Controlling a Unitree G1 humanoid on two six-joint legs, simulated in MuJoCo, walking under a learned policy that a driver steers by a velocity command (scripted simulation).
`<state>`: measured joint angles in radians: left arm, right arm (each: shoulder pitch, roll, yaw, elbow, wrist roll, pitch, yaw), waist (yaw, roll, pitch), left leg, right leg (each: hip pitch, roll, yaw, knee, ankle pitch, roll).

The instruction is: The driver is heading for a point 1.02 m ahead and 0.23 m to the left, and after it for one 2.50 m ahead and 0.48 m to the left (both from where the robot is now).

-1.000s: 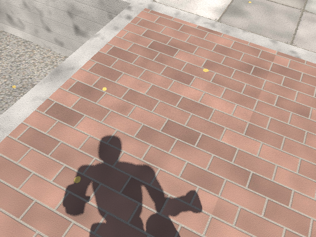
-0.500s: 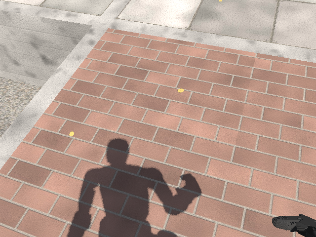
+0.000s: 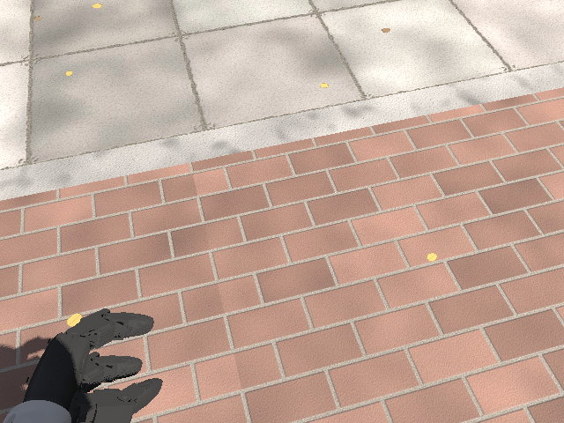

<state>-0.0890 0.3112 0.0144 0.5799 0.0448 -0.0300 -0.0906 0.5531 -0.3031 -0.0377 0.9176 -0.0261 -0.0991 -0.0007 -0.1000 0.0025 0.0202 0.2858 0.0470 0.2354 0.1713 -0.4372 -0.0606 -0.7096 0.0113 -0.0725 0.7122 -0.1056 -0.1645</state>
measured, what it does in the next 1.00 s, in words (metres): walks ahead, turning left: right foot, then left foot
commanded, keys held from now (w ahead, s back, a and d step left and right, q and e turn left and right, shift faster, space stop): w+q+shift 0.62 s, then w+shift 0.24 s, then e+shift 0.14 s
